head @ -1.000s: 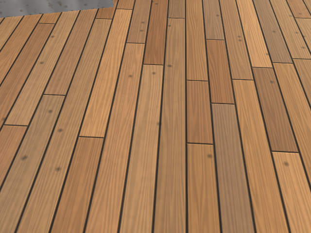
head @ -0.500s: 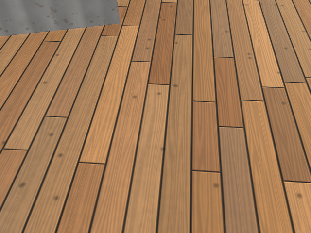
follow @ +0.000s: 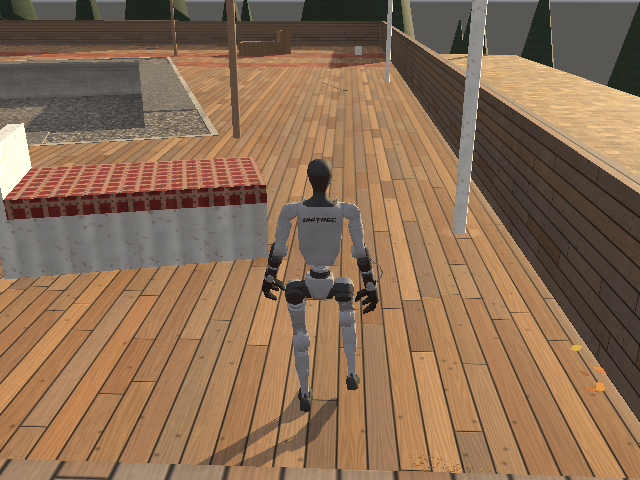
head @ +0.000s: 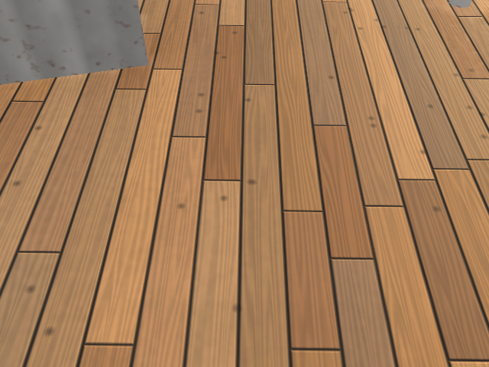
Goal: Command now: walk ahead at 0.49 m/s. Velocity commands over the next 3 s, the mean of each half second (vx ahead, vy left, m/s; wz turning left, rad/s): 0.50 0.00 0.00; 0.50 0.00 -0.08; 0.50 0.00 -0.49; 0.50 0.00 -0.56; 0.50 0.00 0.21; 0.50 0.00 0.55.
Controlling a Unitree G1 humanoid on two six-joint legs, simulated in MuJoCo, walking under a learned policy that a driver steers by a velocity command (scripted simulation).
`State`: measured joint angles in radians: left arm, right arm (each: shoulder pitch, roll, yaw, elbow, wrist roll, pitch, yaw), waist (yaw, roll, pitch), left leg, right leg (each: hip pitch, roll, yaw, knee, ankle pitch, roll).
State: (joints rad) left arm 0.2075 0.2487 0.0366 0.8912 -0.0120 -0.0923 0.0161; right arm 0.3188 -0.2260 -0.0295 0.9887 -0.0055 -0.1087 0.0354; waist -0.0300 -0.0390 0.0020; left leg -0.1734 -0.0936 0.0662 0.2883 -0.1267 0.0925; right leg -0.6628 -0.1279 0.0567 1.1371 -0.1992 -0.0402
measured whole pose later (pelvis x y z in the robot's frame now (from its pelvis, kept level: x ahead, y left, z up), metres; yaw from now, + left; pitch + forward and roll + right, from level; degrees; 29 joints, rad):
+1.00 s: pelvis +0.55 -0.01 -0.01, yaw -3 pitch +1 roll +0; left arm 0.32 0.25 0.06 0.97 -0.04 -0.08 0.01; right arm 0.16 -0.23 -0.05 0.90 -0.01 -0.11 0.03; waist 0.00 -0.04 0.03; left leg -0.33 -0.01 0.11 0.46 -0.16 0.05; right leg -0.44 -0.05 0.05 1.19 -0.34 -0.05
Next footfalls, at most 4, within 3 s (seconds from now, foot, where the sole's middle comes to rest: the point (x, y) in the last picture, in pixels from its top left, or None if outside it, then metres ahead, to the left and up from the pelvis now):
0.30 right None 0.34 -0.17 -0.78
0.86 left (221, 322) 0.65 0.08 -0.78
1.44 right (306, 245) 0.91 -0.20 -0.78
1.92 left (280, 169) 1.25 -0.14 -0.78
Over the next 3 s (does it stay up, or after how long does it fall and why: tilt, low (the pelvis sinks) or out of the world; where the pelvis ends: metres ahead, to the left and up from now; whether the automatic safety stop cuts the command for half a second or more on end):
stays up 1.53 -0.36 -0.01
